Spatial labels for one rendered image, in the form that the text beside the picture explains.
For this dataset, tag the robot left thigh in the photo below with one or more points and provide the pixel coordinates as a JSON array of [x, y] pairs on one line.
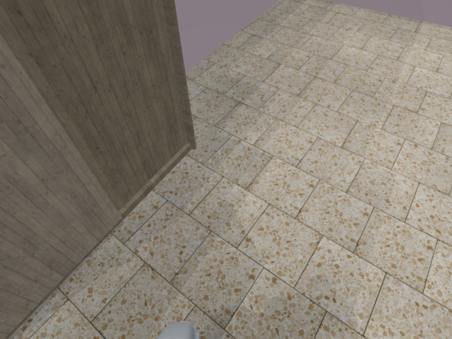
[[179, 330]]

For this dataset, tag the wardrobe door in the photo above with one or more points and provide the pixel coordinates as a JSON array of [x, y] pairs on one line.
[[105, 69], [53, 210]]

